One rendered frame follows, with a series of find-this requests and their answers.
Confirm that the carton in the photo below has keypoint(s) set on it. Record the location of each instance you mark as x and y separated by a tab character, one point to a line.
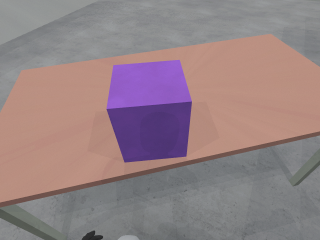
149	107

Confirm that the left robot hand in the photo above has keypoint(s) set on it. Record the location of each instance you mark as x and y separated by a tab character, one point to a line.
91	236

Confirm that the table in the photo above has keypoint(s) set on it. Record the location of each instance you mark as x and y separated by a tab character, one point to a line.
56	135

